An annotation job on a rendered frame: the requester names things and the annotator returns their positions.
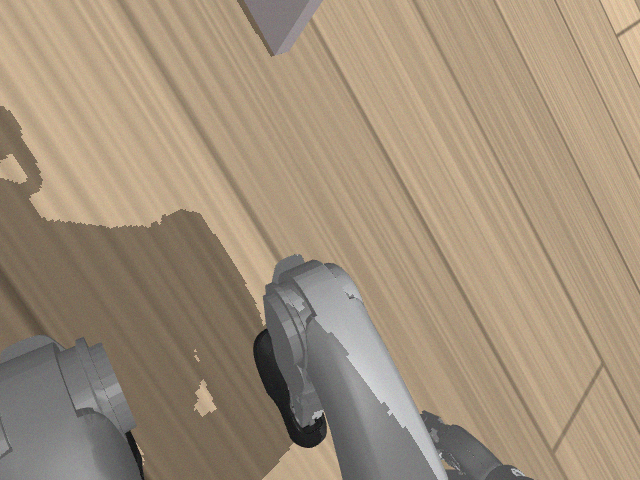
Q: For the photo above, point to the right robot hand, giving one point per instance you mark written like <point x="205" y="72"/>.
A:
<point x="460" y="450"/>

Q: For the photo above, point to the left robot foot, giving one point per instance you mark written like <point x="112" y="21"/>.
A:
<point x="135" y="452"/>

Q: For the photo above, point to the right robot foot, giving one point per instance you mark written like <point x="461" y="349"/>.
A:
<point x="276" y="387"/>

